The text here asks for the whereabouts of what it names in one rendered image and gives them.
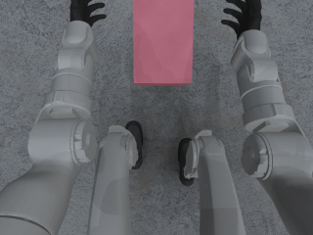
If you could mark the carton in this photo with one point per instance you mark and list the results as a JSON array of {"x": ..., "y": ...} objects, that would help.
[{"x": 163, "y": 36}]

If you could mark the robot right thigh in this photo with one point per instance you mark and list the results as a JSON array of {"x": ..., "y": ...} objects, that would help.
[{"x": 220, "y": 212}]

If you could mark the robot left hand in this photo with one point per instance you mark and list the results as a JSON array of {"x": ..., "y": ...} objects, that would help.
[{"x": 80, "y": 11}]

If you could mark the robot right hand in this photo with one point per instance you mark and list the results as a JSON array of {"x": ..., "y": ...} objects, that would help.
[{"x": 249, "y": 19}]

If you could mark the right robot upper arm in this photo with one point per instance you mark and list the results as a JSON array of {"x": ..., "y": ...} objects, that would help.
[{"x": 282, "y": 162}]

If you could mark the robot right forearm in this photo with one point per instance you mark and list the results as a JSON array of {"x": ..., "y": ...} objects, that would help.
[{"x": 265, "y": 107}]

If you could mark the left robot upper arm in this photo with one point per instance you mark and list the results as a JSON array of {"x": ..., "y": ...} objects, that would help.
[{"x": 36, "y": 203}]

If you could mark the robot thigh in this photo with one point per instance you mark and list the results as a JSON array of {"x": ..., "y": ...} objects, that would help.
[
  {"x": 220, "y": 212},
  {"x": 109, "y": 208}
]

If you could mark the robot left forearm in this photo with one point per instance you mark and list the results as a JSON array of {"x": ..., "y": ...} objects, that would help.
[{"x": 72, "y": 82}]

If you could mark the robot left thigh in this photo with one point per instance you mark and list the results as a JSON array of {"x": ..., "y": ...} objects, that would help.
[{"x": 109, "y": 208}]

